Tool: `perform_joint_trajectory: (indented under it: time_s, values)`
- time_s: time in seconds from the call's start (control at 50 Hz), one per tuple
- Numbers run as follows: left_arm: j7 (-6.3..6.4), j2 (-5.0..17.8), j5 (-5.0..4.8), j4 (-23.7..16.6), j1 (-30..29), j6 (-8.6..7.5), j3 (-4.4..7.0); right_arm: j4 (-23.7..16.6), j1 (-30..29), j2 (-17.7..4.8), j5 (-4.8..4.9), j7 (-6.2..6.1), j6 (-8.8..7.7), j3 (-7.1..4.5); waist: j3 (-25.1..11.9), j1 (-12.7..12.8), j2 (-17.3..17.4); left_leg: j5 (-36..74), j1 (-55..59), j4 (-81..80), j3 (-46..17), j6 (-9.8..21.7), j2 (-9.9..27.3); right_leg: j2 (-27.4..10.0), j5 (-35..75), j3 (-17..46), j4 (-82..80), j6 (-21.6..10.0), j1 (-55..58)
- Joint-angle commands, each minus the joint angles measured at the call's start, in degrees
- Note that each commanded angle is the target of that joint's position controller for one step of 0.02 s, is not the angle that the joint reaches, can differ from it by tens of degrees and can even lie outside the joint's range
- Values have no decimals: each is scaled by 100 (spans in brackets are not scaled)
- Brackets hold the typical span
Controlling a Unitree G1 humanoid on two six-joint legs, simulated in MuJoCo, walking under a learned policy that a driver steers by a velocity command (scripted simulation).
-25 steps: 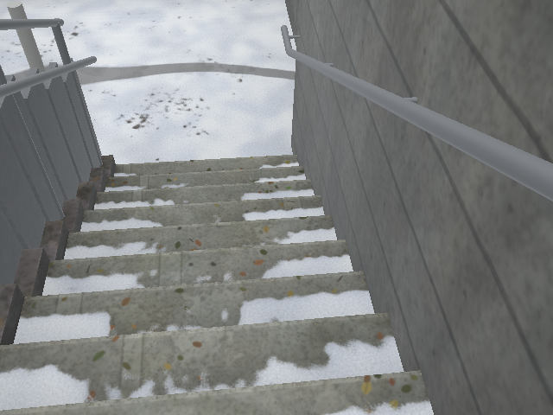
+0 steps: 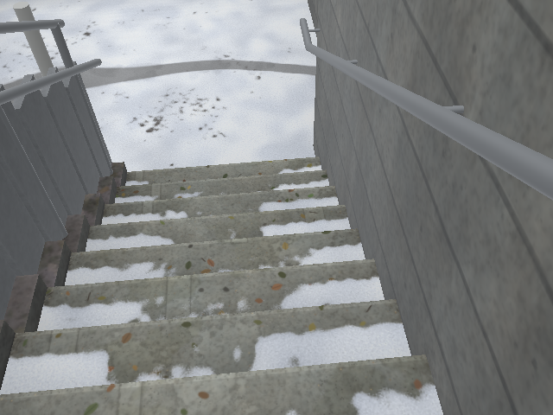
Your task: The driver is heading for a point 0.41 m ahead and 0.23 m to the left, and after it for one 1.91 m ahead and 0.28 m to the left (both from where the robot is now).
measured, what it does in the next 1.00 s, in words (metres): goes down, turning left: left foot 0.16 m lower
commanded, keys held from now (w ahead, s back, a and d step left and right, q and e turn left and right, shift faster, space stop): q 1.00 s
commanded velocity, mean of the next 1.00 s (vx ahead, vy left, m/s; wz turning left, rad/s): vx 0.09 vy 0.00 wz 0.54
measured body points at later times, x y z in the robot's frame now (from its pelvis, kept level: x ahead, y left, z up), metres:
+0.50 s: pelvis +0.15 +0.10 -0.17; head +0.18 +0.14 +0.27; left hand +0.09 +0.36 -0.33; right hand +0.37 -0.10 -0.28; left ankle +0.25 +0.19 -0.89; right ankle +0.08 -0.07 -0.63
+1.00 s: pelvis +0.13 +0.05 -0.18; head +0.10 +0.09 +0.26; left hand +0.24 +0.35 -0.25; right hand +0.35 -0.13 -0.27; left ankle +0.25 +0.19 -0.89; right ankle +0.19 -0.05 -0.59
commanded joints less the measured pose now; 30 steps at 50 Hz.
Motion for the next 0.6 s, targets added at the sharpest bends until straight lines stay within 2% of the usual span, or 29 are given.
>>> perform_joint_trajectory:
  time_s: [0.02,0.04,0.06,0.08,0.1,0.12,0.14,0.16,0.18,0.2,0.22,0.24,0.26,0.28,0.3,0.32,0.34,0.36,0.38,0.4,0.42,0.44,0.46,0.48,0.5,0.52,0.56,0.58,0.6]
  values:
    - [242,754,-249,23,782,-174,110,-400,-81,-604,-292,4,125,-170,189,142,-728,1687,-1944,-1018,-504,-391,652,-2831,4491,1800,-136,-1272,509]
    - [276,712,-226,43,658,-179,52,-441,-303,-513,-278,55,240,-190,536,115,-592,2102,-1222,-1790,-461,-641,543,-2520,4459,1388,-181,-1155,-713]
    - [312,763,-110,-3,548,-164,69,-448,-340,-418,-157,106,251,-183,564,-22,-283,2301,-840,-2234,-134,-702,520,-2222,4179,1055,-177,-946,-1147]
    - [410,795,-27,42,784,-117,45,-505,-511,-220,-243,152,328,-135,458,15,-278,2496,-746,-2539,-21,-661,490,-2254,4950,824,92,-780,-1056]
    - [413,965,2,-3,833,-150,90,-392,-324,-186,-261,179,391,-134,15,-25,-477,3162,-680,-2119,239,-528,403,-2168,5110,660,412,-653,-789]
    - [387,957,-49,-41,950,-149,75,-491,-446,-169,-207,189,421,-146,-85,-21,-571,3207,-813,-2008,227,-426,390,-2184,5053,629,500,-546,-695]
    - [390,917,-91,-87,1038,-124,69,-559,-705,-179,-250,180,463,-140,-97,48,-527,3313,-1070,-2034,249,-323,417,-2148,4536,587,592,-407,-450]
    - [445,665,-132,-2,1244,-143,51,-802,-1285,-248,-178,188,428,-193,12,300,-652,4290,-1885,-2561,-115,-189,619,-1869,2610,462,716,-187,134]
    - [440,471,-196,63,1458,-130,-10,-1025,-1829,-287,-156,233,435,-193,265,445,-820,4525,-2304,-2850,-166,-70,685,-1884,1874,592,746,-105,307]
    - [458,555,-192,10,1493,-118,38,-1096,-1974,-283,-208,246,408,-203,244,500,-1024,4570,-2564,-2971,-87,-70,680,-1893,1705,621,982,-41,511]
    - [403,527,-135,-3,1628,-166,46,-1202,-2253,-190,-202,225,371,-130,242,618,-779,4806,-2672,-3091,-47,-58,586,-1865,1646,607,1059,-42,601]
    - [388,468,-106,-22,1377,-226,11,-1278,-2294,-261,-167,296,332,-151,346,426,-753,5362,-2218,-3906,-320,-168,622,-1868,1132,485,1224,80,91]
    - [340,480,-53,-143,1261,-255,-10,-1363,-2623,-267,-94,354,272,-114,337,461,-366,6256,-1381,-4992,94,-274,586,-1747,-2,65,1312,204,-444]
    - [360,496,-117,-205,1063,-332,-10,-1374,-2785,-292,-70,431,237,-135,495,471,-150,6950,-243,-5682,357,-431,426,-1526,-772,-252,1394,338,-1304]
    - [374,585,-126,-231,1027,-318,24,-1345,-2763,-144,32,499,266,-93,532,515,-303,6986,403,-6018,544,-521,345,-1561,-1109,-322,1550,340,-1544]
    - [393,675,-10,-248,871,-209,74,-1283,-2550,-175,147,533,229,-120,619,479,-581,6900,696,-6214,475,-532,470,-1697,-888,-237,1881,269,-1514]
    - [430,787,48,-327,821,-66,133,-1112,-2270,-224,176,476,221,-143,575,515,-641,6526,598,-6646,568,-499,540,-1774,-531,-250,2387,269,-1018]
    - [472,797,133,-239,1070,81,146,-973,-2055,-310,125,476,133,-174,384,533,-409,6304,931,-6983,551,-392,582,-1758,-217,-123,2813,238,-595]
    - [481,935,102,-176,1137,180,193,-820,-1537,-465,73,446,53,-250,293,266,-287,5980,1482,-7394,578,-277,555,-1768,226,-95,3537,166,-478]
    - [451,1034,31,-101,1210,260,228,-376,-429,-603,-68,404,-46,-347,-31,-255,-101,5970,2627,-7872,613,-181,359,-1419,335,-383,4907,192,-622]
    - [423,836,-42,-32,1580,272,229,-154,-2,-1084,-227,403,-142,-485,-430,-232,793,7360,3895,-7163,226,-141,728,-797,-2867,-599,6876,270,-1643]
    - [395,475,-254,-258,1986,301,195,-373,23,-1527,-207,510,-142,-502,-1104,196,1564,11334,5567,-4900,-813,496,1953,-369,-4632,-290,9137,534,-3908]
    - [324,637,-152,-663,1340,265,129,-724,-122,-1693,198,543,-18,-573,-2116,-132,989,11009,5399,-5388,-1876,923,2484,-460,-3925,117,9712,611,-4392]
    - [332,660,-59,-838,835,309,117,-868,-410,-1703,304,477,64,-574,-2108,-87,495,9073,4707,-6022,-2189,1149,2656,-382,-3285,200,9757,631,-4628]
    - [329,572,97,-1033,501,334,38,-1105,-898,-1533,300,328,165,-513,-2096,30,406,5473,4021,-6638,-2488,1376,2585,-451,-2288,434,9333,625,-4838]
    - [342,509,229,-1037,158,448,-6,-1257,-1306,-1342,143,215,242,-434,-1595,75,475,3692,2796,-7106,-2619,1426,2407,-431,-1591,555,9257,604,-4711]
    - [405,477,368,-1167,-109,736,-22,-1393,-1558,-1009,-25,141,286,-249,-1092,275,372,2609,1223,-7297,-2569,1148,1990,-236,-1093,510,9319,715,-4406]
    - [420,561,316,-1340,-242,764,-11,-1358,-1610,-879,-40,116,239,-149,-856,457,177,2207,640,-7185,-2205,902,1572,-235,-286,733,8738,846,-4442]
    - [428,454,327,-1388,-333,789,-31,-1396,-1664,-934,-44,95,205,-130,-870,491,227,2485,414,-7034,-2267,811,1456,-92,-223,683,9013,937,-4537]
Velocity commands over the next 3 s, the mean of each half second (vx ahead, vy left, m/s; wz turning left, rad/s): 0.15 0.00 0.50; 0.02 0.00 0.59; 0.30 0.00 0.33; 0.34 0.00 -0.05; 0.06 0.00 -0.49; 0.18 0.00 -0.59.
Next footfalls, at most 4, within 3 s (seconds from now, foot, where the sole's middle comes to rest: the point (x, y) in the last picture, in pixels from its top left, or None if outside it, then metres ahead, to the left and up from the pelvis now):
0.40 left None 0.29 0.20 -0.93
1.14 right None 0.12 -0.09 -0.77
1.74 left None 0.23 0.32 -0.93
2.22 right None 0.39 0.27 -0.93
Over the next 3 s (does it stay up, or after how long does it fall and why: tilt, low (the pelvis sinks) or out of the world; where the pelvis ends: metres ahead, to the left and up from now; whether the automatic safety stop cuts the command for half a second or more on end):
stays up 0.28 0.32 -0.17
